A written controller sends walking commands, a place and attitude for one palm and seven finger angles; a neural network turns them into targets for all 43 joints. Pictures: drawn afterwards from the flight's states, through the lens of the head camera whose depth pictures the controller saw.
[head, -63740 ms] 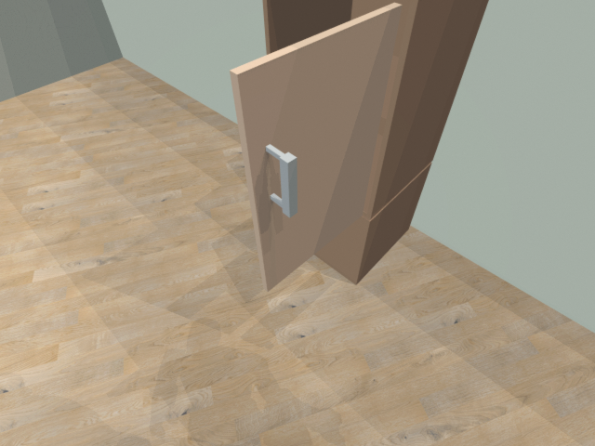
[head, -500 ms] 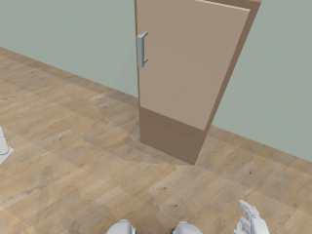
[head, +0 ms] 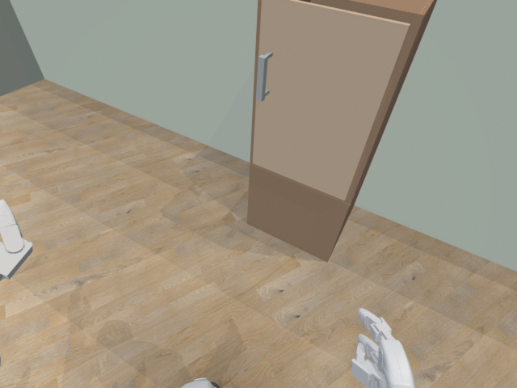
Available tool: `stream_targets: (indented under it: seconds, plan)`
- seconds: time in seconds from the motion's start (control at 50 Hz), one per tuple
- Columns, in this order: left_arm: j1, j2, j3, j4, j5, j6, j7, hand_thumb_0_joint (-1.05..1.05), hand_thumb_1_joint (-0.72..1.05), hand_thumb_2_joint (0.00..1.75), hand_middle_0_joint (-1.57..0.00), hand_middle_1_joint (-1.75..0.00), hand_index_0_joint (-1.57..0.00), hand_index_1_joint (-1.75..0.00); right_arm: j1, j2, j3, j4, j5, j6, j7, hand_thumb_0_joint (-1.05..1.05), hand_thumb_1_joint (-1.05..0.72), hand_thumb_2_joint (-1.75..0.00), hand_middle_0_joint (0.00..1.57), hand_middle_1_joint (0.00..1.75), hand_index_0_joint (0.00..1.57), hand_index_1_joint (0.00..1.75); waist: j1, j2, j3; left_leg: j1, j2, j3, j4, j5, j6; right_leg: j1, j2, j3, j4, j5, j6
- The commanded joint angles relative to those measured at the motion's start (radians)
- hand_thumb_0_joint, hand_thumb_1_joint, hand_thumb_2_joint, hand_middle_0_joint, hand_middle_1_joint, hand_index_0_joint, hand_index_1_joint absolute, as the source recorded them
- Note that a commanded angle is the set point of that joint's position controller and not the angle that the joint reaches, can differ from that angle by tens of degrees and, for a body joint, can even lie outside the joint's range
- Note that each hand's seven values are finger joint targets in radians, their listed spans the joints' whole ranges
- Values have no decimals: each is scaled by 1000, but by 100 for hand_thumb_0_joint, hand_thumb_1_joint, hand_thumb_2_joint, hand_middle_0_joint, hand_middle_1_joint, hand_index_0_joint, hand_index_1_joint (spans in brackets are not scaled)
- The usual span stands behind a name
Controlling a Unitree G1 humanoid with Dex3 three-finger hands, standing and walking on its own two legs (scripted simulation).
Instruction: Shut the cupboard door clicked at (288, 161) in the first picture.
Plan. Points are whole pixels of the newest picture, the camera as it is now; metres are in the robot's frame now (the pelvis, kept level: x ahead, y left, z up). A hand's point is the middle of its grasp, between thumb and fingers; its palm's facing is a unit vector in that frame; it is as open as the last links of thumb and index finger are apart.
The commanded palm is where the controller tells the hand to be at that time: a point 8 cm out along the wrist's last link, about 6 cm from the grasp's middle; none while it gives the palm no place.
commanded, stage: stop stepping back and stand still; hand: left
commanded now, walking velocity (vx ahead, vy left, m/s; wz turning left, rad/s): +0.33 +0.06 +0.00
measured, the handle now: (264, 76) +0.96 +0.07 +0.05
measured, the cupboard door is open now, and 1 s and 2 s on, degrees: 0 0 0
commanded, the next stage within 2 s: let the arm hang, fingers relaxed in 0.64 s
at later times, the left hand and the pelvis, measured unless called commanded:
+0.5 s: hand (60, 293) +0.15 +0.22 +0.19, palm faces +0.29 -0.80 -0.53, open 7.4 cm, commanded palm +0.10 +0.27 +0.19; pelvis -0.08 -0.01 +0.00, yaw -8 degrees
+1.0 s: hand out of the picture +0.04 +0.15 -0.14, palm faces -0.11 -0.98 -0.17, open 7.3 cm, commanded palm none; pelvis -0.07 +0.00 +0.00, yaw -5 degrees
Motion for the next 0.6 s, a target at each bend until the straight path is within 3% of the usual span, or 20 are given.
stream_targets:
  seconds: [0.0,0.04,0.06,0.1,0.16,0.18,0.2,0.22,0.24,0.26,0.3,0.34,0.38,0.42,0.44,0.46,0.48,0.5,0.52,0.58]
  plan:
    - [-160,358,170,-273,10,-47,13,0,90,90,-20,-30,-20,-30,-66,-197,-66,-90,4,9,-28,0,-90,-90,20,30,20,30,-27,-283,-19,-63,-126,-86,591,-224,-39,-232,-396,584,-644,-102,-249]
    - [-131,308,144,-204,11,-42,14,0,90,90,-20,-30,-20,-30,-53,-187,-52,-86,7,20,-37,0,-90,-90,20,30,20,30,-28,-210,-63,-128,-119,-150,692,-206,-41,-218,-355,566,-611,-272,-224]
    - [-70,217,84,-147,8,-34,15,0,90,90,-20,-30,-20,-30,-62,-185,-48,-97,2,24,-50,0,-90,-90,20,30,20,30,-46,-123,43,-138,-79,-167,566,-159,-22,-200,-316,471,-570,-138,-201]
    - [-26,214,85,-103,15,-39,29,0,90,90,-20,-30,-20,-30,-51,-187,-46,-81,3,33,-64,0,-90,-90,20,30,20,30,-51,-111,31,18,-67,-125,291,-206,-4,-226,-276,344,-512,-98,-170]
    - [-86,209,67,-74,28,-46,42,0,90,90,-20,-30,-20,-30,-24,-200,-48,-68,2,14,-91,0,-90,-90,20,30,20,30,-67,-101,-7,233,-121,-12,-47,-195,15,-199,-188,203,-383,-118,-119]
    - [-112,200,56,-98,22,-51,41,0,90,90,-20,-30,-20,-30,-4,-220,-58,-73,6,6,-99,0,-90,-90,20,30,20,30,-76,0,-21,281,-92,-75,-160,-247,34,-187,-143,163,-230,-57,-90]
    - [-134,200,61,-155,19,-62,42,0,90,90,-20,-30,-20,-30,-2,-261,-76,-90,7,-3,-103,0,-90,-90,20,30,20,30,-79,223,-23,357,66,-369,-299,-331,102,-300,-39,98,19,-1,-34]
    - [-134,216,80,-202,25,-77,44,0,90,90,-20,-30,-20,-30,-5,-258,-81,-102,10,-10,-96,0,-90,-90,20,30,20,30,-71,307,-8,407,213,-595,-379,-281,160,-428,13,12,208,-18,6]
    - [-87,280,125,-188,26,-96,33,0,90,90,-20,-30,-20,-30,-18,-244,-80,-80,6,-16,-90,0,-90,-90,20,30,20,30,-77,310,-28,355,260,-683,-439,-483,185,-457,-17,86,351,-5,7]
    - [-34,247,116,-214,35,-92,22,0,90,90,-20,-30,-20,-30,-32,-226,-79,-82,-2,-18,-75,0,-90,-90,20,30,20,30,-72,240,6,263,241,-642,-447,-534,189,-433,-59,124,387,80,-2]
    - [51,228,110,-237,44,-87,15,0,90,90,-20,-30,-20,-30,-38,-222,-83,-69,3,-17,-56,0,-90,-90,20,30,20,30,-61,172,29,126,180,-420,-422,-486,167,-304,-74,72,306,192,0]
    - [110,252,144,-254,47,-85,21,0,90,90,-20,-30,-20,-30,-48,-218,-79,-70,2,-9,-50,0,-90,-90,20,30,20,30,-43,241,10,38,118,-248,-414,-473,115,-125,-32,-24,111,191,-4]
    - [143,230,140,-225,45,-80,25,0,90,90,-20,-30,-20,-30,-34,-220,-75,-85,-12,12,-57,0,-90,-90,20,30,20,30,-50,299,-5,-49,98,-196,-384,-515,89,53,4,-87,-49,146,-14]
    - [139,241,159,-164,50,-65,34,0,90,90,-20,-30,-20,-30,-32,-214,-78,-88,-14,32,-64,0,-90,-90,20,30,20,30,-38,222,-30,-154,39,-133,-199,-525,58,239,2,-67,-196,90,-34]
    - [146,255,169,-122,53,-55,37,0,90,90,-20,-30,-20,-30,-23,-205,-78,-83,-9,40,-65,0,-90,-90,20,30,20,30,-35,69,-28,-192,-30,-68,45,-475,40,239,-89,78,-310,33,-76]
    - [109,272,174,-138,47,-55,40,0,90,90,-20,-30,-20,-30,-18,-186,-80,-90,-3,43,-59,0,-90,-90,20,30,20,30,-36,-194,-30,-294,-124,-40,362,-368,18,213,-312,488,-498,-108,-182]
    - [30,326,216,-150,37,-81,41,0,90,90,-20,-30,-20,-30,-11,-217,-83,-84,-15,25,-62,0,-90,-90,20,30,20,30,-47,-205,3,-289,-126,-110,542,-299,7,122,-429,623,-560,65,-235]
    - [7,314,218,-130,42,-99,45,0,90,90,-20,-30,-20,-30,13,-196,-77,-57,-24,10,-51,0,-90,-90,20,30,20,30,-61,-163,-71,-279,-96,-152,583,-259,-4,137,-439,597,-530,42,-254]
    - [31,243,156,-96,43,-93,33,0,90,90,-20,-30,-20,-30,27,-201,-90,-46,-8,13,-47,0,-90,-90,20,30,20,30,-62,-143,-47,-222,-91,-168,604,-226,-7,50,-399,555,-529,-26,-238]
    - [18,208,104,-52,42,-91,16,0,90,90,-20,-30,-20,-30,-13,-200,-69,-39,-8,31,-54,0,-90,-90,20,30,20,30,-64,-138,55,-76,-70,-133,473,-138,-5,-167,-319,321,-541,-9,-167]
